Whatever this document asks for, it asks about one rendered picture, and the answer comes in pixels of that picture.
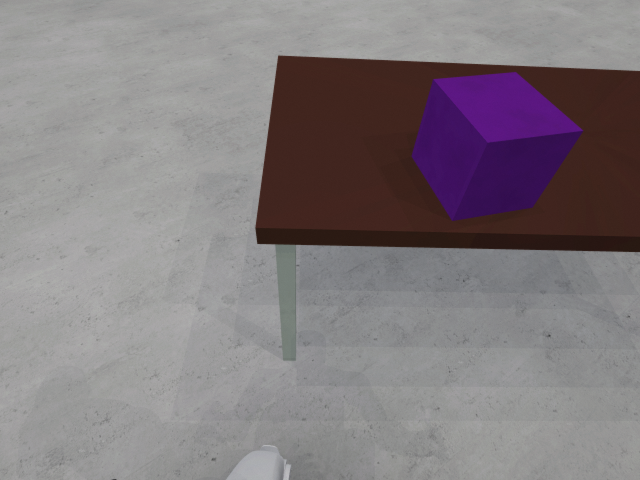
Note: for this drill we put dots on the table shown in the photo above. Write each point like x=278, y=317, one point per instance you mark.
x=338, y=169

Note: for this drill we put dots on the left robot thigh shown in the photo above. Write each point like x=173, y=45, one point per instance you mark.
x=261, y=465

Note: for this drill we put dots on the carton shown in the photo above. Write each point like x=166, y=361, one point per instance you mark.
x=490, y=144

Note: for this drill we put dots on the robot left shin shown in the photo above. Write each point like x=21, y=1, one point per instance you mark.
x=270, y=448

